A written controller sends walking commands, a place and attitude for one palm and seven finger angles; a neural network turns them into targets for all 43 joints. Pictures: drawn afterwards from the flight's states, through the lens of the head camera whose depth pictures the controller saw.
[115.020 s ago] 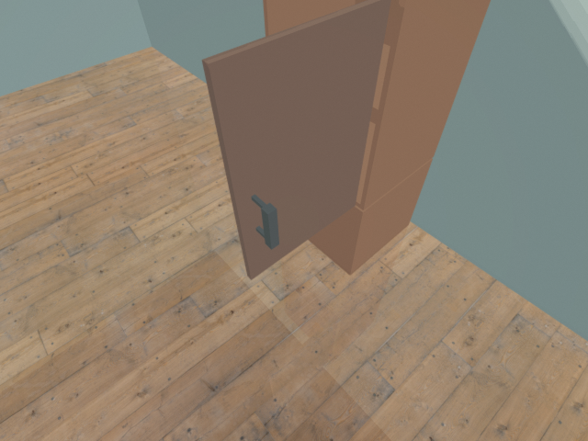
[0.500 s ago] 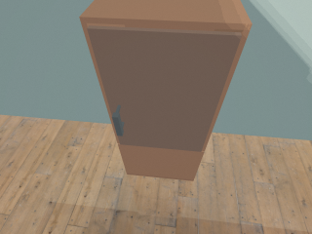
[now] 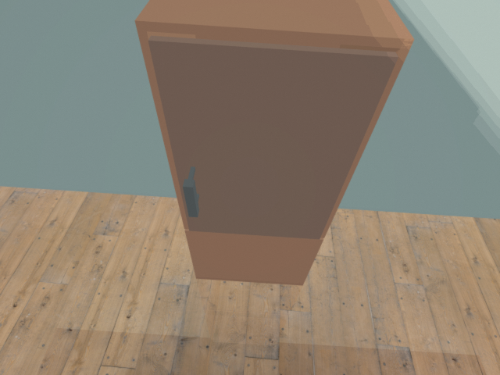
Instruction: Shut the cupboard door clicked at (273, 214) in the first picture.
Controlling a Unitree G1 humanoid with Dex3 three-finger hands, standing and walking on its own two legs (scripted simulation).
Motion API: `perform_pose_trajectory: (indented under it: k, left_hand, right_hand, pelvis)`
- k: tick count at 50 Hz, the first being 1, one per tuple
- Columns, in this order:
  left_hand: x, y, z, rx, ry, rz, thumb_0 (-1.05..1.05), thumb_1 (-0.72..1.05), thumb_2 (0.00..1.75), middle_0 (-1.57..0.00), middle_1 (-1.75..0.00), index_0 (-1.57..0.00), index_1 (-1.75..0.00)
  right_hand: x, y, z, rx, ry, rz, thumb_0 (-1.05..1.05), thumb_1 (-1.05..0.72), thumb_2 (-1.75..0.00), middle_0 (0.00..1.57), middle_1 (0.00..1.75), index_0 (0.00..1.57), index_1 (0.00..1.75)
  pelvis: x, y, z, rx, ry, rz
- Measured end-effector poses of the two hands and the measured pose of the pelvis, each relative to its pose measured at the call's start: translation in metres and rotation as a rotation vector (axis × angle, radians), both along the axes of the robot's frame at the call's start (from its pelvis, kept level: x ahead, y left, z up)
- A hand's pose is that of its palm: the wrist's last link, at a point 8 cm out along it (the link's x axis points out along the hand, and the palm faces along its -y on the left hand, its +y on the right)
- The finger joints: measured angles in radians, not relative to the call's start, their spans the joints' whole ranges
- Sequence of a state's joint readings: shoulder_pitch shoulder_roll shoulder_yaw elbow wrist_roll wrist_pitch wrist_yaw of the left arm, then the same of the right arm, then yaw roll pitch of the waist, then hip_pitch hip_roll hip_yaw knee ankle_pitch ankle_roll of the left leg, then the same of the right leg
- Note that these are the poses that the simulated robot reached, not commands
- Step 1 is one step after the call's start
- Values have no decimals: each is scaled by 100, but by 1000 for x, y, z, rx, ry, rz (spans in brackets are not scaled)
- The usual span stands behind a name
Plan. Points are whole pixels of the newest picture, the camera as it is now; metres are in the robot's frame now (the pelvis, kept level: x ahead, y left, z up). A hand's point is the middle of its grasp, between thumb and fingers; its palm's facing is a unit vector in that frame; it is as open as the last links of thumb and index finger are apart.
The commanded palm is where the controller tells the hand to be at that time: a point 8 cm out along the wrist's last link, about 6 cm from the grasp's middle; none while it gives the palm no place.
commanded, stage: come to a stop and stand still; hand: left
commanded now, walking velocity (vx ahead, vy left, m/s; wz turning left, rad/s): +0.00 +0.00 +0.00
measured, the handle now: (193, 192) +0.53 +0.18 -0.12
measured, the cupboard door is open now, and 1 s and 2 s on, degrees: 0 0 0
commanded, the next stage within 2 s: look again from close up in 0.88 s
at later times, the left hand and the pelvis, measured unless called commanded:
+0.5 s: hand out of the picture +0.04 +0.16 -0.18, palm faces +0.04 -0.98 -0.18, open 7.4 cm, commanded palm none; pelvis +0.04 -0.01 +0.00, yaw +0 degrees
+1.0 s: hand out of the picture +0.04 +0.15 -0.18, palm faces +0.03 -0.98 -0.17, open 7.4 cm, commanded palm none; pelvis +0.04 -0.02 +0.00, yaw +1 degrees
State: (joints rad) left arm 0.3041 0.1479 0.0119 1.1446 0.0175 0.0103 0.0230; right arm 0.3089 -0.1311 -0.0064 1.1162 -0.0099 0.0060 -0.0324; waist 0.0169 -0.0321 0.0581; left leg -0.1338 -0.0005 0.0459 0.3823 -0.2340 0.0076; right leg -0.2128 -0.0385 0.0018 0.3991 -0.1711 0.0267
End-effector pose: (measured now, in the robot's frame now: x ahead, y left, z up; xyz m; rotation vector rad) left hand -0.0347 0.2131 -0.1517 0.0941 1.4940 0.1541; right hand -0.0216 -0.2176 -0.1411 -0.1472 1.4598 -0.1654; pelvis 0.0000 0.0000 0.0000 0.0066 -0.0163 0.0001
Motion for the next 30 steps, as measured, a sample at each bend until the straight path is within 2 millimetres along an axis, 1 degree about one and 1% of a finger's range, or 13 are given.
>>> perform_pose_trajectory:
  k: [3,8,15,22,30]
  left_hand:
    - [9,-2,0,0,-6,-6,1,90,90,-20,-30,-19,-30]
    - [30,-7,-1,-2,-38,-14,1,90,90,-20,-30,-19,-30]
    - [50,-5,-1,17,-58,-20,2,92,90,-20,-30,-19,-30]
    - [63,-7,0,27,-69,-18,2,92,90,-20,-30,-19,-30]
    - [70,-10,1,31,-72,-15,1,92,90,-20,-30,-19,-30]
  right_hand:
    - [3,2,-1,6,-1,-7,1,-91,-90,20,30,20,30]
    - [14,4,-2,13,-10,-9,1,-91,-90,20,30,20,30]
    - [31,0,-3,11,-26,-8,1,-91,-90,20,30,20,30]
    - [44,-9,-3,0,-31,-1,1,-91,-90,20,30,20,30]
    - [55,-18,-3,-8,-35,6,1,-91,-90,20,30,20,30]
  pelvis:
    - [5,-1,0,-1,2,-2]
    - [13,-4,0,-3,4,-3]
    - [25,-9,0,-5,5,-3]
    - [35,-13,-1,-7,7,-1]
    - [42,-18,-1,-8,6,3]
